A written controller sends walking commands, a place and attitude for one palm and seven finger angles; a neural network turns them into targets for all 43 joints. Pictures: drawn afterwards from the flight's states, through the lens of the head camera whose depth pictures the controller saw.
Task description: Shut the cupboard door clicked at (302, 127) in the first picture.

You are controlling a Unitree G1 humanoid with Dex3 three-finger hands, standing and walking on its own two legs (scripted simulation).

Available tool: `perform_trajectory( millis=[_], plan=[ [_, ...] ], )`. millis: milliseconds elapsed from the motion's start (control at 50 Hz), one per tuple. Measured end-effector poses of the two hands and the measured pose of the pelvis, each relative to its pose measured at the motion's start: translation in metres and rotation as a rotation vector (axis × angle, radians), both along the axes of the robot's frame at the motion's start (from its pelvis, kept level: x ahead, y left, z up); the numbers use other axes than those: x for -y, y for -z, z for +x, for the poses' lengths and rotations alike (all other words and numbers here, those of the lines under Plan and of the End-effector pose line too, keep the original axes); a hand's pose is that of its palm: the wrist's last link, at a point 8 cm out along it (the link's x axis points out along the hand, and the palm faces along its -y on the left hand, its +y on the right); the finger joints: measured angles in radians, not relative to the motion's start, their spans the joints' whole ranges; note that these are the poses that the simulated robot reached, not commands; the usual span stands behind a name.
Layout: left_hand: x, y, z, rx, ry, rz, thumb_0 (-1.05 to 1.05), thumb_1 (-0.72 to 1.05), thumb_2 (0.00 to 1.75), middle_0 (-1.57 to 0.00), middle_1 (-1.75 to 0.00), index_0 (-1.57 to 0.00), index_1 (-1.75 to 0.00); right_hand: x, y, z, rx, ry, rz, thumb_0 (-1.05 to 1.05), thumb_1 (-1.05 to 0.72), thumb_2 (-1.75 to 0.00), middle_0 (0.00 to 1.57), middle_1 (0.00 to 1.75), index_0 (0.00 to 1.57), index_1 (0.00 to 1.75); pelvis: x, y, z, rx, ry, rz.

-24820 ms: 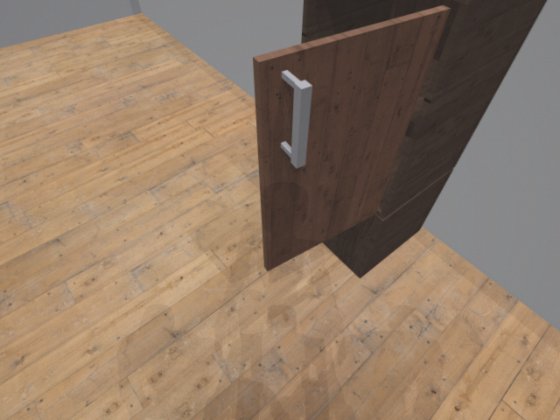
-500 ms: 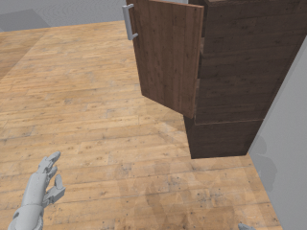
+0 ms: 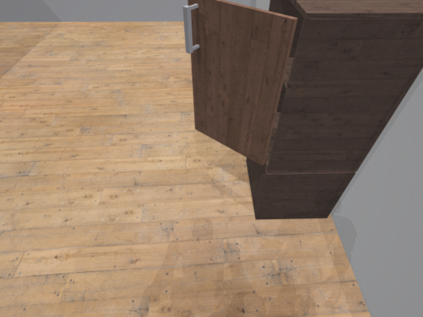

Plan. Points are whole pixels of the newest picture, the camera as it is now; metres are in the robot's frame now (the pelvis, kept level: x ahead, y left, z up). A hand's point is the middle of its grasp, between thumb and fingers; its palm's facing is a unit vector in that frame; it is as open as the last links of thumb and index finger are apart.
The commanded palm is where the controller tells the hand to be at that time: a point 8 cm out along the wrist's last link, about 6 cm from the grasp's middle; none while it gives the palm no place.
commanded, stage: let the arm hang, fingers relaxed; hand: left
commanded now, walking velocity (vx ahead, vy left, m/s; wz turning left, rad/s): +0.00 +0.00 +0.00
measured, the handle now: (192, 29) +0.98 +0.13 +0.14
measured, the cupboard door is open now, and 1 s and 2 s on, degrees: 49 49 49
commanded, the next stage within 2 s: look to check the result in 0.46 s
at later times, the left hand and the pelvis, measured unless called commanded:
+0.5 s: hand out of the picture +0.02 +0.21 -0.17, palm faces +0.02 -0.98 -0.21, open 7.4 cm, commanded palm none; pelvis +0.01 +0.02 +0.00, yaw -1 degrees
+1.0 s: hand out of the picture +0.08 +0.26 -0.15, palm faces +0.00 -0.94 -0.33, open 7.4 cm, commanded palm none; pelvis +0.02 +0.01 +0.00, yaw -1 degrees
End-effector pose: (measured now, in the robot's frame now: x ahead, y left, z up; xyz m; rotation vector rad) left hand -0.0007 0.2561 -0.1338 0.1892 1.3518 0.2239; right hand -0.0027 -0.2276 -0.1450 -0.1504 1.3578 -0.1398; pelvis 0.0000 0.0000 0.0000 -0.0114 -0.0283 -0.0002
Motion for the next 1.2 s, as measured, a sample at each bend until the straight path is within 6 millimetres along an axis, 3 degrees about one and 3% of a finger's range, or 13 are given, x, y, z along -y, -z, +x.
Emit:
perform_trajectory(
  millis=[160, 360, 480, 640, 900, 1200],
  plan=[
    [-0.008, 0.000, -0.001, -0.017, 0.004, -0.006, 0.00, 0.91, 0.90, -0.20, -0.29, -0.19, -0.30, -0.021, 0.004, -0.007, -0.023, 0.011, 0.022, 0.01, -0.90, -0.90, 0.20, 0.30, 0.20, 0.30, -0.014, -0.001, 0.000, 0.002, 0.011, 0.007],
    [0.002, 0.008, 0.009, -0.013, 0.021, -0.059, 0.00, 0.90, 0.90, -0.20, -0.29, -0.20, -0.30, -0.020, 0.000, -0.001, -0.014, 0.022, -0.009, 0.01, -0.90, -0.90, 0.20, 0.30, 0.20, 0.30, -0.022, -0.001, 0.002, 0.001, 0.017, 0.012],
    [0.000, 0.009, 0.015, -0.010, 0.029, -0.062, 0.00, 0.90, 0.90, -0.20, -0.29, -0.20, -0.30, -0.013, -0.004, 0.007, 0.001, 0.023, -0.033, 0.01, -0.90, -0.90, 0.20, 0.30, 0.20, 0.30, -0.024, -0.001, 0.005, 0.001, 0.019, 0.011],
    [-0.016, 0.003, 0.027, 0.007, 0.039, -0.022, 0.00, 0.90, 0.90, -0.20, -0.29, -0.20, -0.30, 0.000, -0.007, 0.023, 0.025, 0.012, -0.056, 0.01, -0.90, -0.90, 0.20, 0.30, 0.20, 0.30, -0.023, -0.002, 0.008, 0.002, 0.019, 0.010],
    [-0.043, -0.015, 0.062, 0.071, 0.072, 0.063, 0.01, 0.90, 0.90, -0.20, -0.29, -0.20, -0.30, 0.031, -0.014, 0.056, 0.079, -0.020, -0.100, 0.01, -0.90, -0.90, 0.20, 0.30, 0.20, 0.30, -0.018, -0.004, 0.012, 0.002, 0.018, 0.012],
    [-0.039, -0.022, 0.096, 0.127, 0.100, 0.078, 0.01, 0.90, 0.90, -0.20, -0.30, -0.20, -0.30, 0.056, -0.024, 0.085, 0.112, -0.048, -0.135, 0.01, -0.90, -0.90, 0.20, 0.30, 0.20, 0.30, -0.008, -0.005, 0.021, -0.005, 0.005, 0.013]
  ],
)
